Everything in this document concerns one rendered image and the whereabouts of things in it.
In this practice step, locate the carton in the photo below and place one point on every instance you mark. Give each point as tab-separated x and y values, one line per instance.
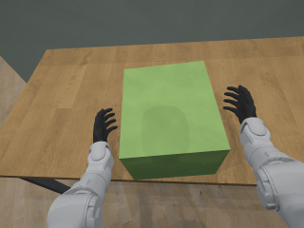
170	124

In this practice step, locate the right robot forearm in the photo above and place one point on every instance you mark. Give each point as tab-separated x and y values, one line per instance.
258	149

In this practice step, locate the left robot forearm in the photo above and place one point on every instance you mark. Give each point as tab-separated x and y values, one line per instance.
97	176

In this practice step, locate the right robot upper arm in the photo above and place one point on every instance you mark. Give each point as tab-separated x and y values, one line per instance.
280	187

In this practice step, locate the robot left hand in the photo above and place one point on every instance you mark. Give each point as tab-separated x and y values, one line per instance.
100	130

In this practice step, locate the robot right hand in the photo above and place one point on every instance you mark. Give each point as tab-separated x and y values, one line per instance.
245	107

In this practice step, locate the table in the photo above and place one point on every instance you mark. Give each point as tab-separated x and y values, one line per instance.
47	134

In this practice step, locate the left robot upper arm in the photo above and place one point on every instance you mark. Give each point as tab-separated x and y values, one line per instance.
76	211

